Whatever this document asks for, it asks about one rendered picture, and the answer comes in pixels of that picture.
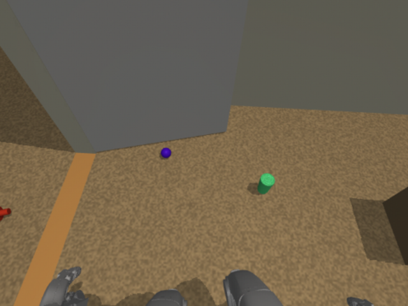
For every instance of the left robot hand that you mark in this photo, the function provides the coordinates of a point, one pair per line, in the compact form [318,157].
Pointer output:
[57,290]

